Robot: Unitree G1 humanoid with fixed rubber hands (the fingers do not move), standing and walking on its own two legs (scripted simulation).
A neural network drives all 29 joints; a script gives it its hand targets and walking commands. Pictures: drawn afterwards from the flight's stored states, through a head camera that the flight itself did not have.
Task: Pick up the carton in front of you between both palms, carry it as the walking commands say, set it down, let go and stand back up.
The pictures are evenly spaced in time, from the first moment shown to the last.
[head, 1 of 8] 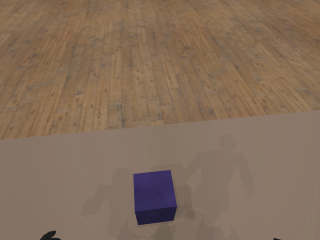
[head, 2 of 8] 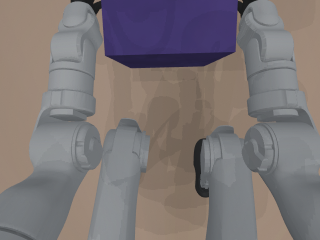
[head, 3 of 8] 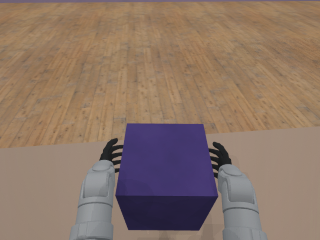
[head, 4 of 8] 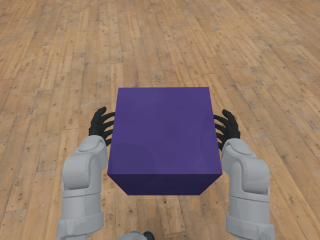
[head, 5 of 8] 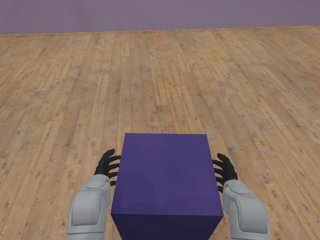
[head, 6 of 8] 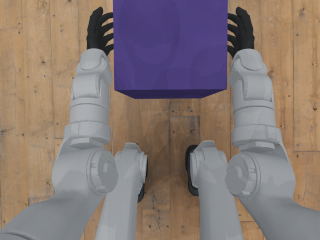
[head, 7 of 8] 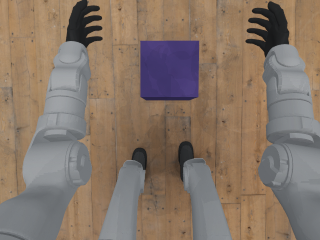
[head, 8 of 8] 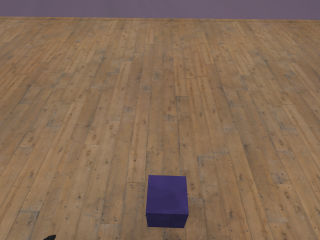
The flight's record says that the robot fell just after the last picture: no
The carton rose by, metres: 0.69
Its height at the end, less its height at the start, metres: -0.08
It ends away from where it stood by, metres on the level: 3.09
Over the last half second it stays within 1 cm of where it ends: yes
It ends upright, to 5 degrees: yes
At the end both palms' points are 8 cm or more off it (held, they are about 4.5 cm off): yes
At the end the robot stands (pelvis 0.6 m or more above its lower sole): yes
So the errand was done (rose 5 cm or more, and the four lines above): yes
